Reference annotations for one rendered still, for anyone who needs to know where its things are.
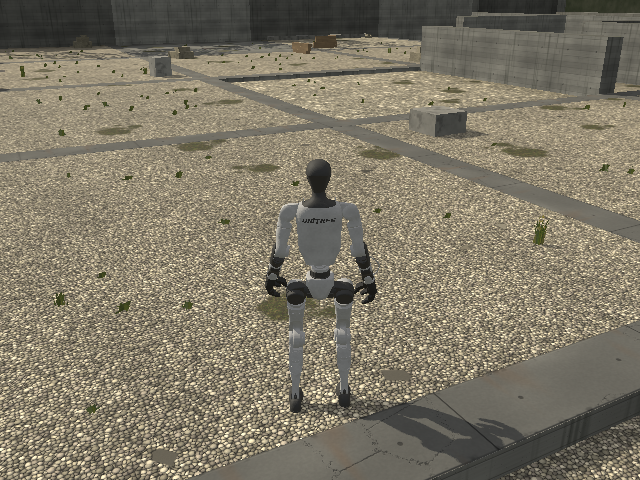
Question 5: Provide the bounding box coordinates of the robot left forearm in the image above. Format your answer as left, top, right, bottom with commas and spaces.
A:
267, 243, 285, 280

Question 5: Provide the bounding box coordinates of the robot right forearm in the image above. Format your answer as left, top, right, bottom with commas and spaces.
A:
355, 242, 375, 284

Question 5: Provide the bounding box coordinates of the robot left hand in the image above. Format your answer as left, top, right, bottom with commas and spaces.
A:
265, 275, 287, 297

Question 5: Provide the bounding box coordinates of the robot left thigh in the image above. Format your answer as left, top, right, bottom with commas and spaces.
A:
286, 279, 306, 348

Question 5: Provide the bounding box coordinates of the right robot upper arm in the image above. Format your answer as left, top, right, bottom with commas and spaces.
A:
340, 202, 366, 257

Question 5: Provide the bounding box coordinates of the right robot foot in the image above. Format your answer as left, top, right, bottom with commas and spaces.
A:
336, 382, 351, 408

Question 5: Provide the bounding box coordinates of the robot right hand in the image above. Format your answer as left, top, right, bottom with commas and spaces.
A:
354, 280, 377, 304

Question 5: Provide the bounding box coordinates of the left robot upper arm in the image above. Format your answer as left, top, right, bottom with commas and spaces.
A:
274, 203, 298, 258

